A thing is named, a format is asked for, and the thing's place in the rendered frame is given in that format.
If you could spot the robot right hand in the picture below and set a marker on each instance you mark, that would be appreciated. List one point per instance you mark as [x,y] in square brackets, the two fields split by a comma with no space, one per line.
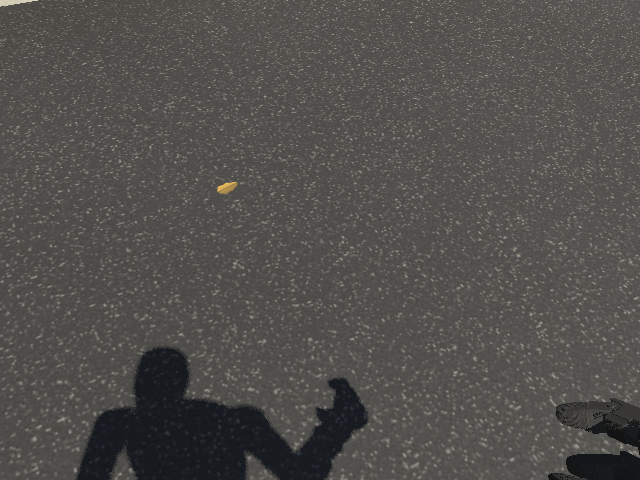
[621,421]

